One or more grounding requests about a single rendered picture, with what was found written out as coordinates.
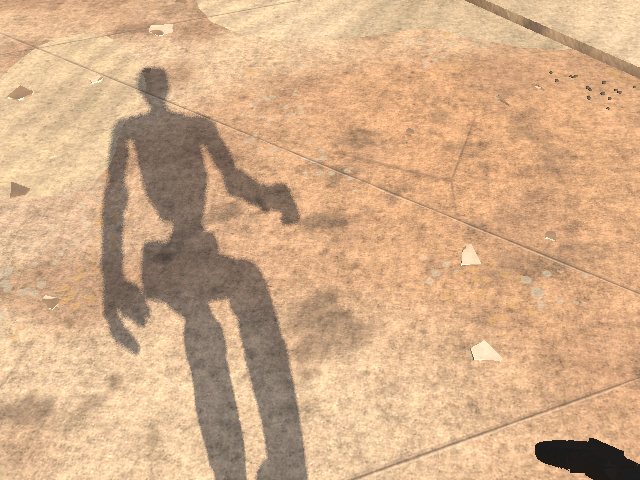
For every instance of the robot right hand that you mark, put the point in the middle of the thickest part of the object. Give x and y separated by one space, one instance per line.
598 460

